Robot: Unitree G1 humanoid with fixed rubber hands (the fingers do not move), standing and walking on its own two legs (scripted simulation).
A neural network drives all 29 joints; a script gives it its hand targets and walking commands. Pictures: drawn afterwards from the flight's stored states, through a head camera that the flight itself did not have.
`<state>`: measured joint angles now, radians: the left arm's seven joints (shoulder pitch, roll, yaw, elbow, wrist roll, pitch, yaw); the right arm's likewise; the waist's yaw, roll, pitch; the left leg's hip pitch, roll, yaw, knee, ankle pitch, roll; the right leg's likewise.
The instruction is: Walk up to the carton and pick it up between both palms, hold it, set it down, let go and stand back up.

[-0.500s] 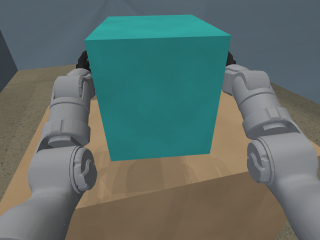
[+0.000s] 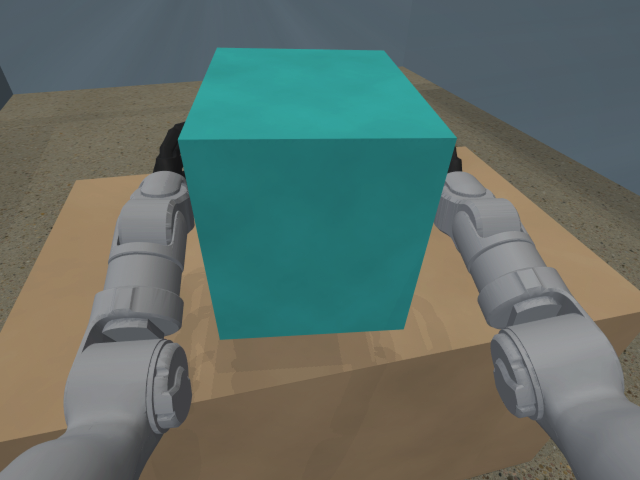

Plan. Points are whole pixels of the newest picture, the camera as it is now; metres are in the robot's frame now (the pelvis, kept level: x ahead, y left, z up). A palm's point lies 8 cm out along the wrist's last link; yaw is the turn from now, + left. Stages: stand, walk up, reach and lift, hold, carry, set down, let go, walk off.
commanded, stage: set down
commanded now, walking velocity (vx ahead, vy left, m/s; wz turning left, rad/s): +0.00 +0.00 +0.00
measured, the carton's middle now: (307, 184) +0.45 +0.00 +0.20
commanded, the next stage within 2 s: none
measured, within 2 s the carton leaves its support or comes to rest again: neither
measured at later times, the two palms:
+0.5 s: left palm (179, 189) +0.41 +0.17 +0.22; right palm (442, 193) +0.40 -0.17 +0.21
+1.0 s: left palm (189, 207) +0.43 +0.16 +0.18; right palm (437, 211) +0.41 -0.17 +0.18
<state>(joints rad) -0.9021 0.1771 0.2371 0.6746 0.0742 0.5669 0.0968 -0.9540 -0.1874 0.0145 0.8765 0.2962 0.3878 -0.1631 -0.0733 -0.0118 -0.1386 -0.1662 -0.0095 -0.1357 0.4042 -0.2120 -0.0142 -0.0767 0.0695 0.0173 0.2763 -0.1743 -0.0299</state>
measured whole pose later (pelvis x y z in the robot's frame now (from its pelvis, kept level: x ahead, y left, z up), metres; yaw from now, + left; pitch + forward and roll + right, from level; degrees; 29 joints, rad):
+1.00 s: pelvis +0.00 +0.00 +0.00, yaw -1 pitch +3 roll -1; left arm -0.97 0.16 0.29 0.99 0.08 0.30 0.10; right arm -0.94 -0.11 -0.24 1.03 0.02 0.21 -0.07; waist -0.03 -0.01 -0.14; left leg -0.22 -0.01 -0.10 0.36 -0.18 -0.02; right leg -0.17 0.06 0.02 0.29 -0.17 -0.03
